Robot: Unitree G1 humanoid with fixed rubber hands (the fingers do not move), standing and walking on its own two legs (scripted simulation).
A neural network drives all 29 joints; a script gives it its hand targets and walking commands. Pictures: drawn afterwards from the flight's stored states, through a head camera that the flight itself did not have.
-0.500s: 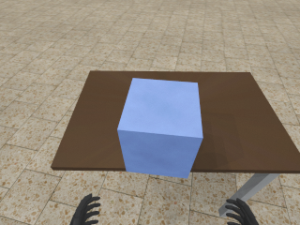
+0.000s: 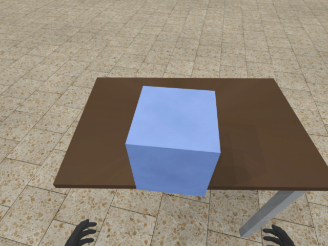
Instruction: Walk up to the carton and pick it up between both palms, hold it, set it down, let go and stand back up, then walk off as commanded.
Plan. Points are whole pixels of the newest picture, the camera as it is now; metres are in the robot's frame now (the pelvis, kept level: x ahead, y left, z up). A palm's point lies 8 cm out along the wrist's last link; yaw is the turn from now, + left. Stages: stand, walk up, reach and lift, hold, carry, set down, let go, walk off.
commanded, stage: stand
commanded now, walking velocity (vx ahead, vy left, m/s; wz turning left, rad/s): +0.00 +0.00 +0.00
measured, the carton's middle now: (174, 142) +0.38 +0.02 +0.04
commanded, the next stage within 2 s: walk off in 1.20 s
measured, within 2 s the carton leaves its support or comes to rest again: neither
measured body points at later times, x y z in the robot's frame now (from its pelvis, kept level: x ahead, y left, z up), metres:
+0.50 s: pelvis +0.01 +0.00 +0.00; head +0.02 +0.01 +0.45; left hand +0.13 +0.27 -0.09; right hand +0.16 -0.30 -0.09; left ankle -0.02 +0.12 -0.75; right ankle -0.02 -0.13 -0.75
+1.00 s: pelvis +0.00 +0.00 +0.00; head +0.01 +0.01 +0.45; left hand +0.12 +0.27 -0.10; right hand +0.15 -0.30 -0.09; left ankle -0.02 +0.12 -0.75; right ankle -0.02 -0.13 -0.75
